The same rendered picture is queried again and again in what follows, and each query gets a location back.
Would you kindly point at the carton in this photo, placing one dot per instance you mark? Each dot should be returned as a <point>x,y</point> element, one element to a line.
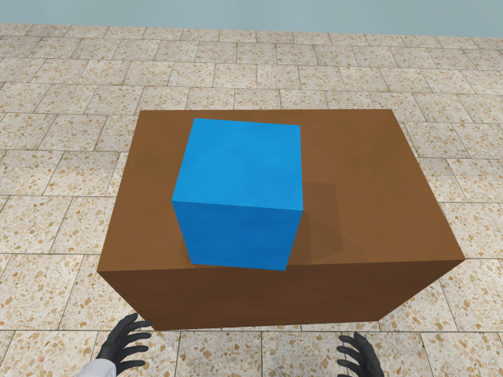
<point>239,194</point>

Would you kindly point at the pedestal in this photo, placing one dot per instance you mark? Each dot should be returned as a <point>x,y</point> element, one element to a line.
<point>371,236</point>

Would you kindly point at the left robot forearm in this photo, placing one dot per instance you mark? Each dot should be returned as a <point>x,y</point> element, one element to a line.
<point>98,368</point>

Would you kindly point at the robot right hand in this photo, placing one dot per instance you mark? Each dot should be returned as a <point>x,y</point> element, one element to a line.
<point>369,365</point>

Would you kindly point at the robot left hand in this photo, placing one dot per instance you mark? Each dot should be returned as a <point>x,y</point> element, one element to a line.
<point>113,348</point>

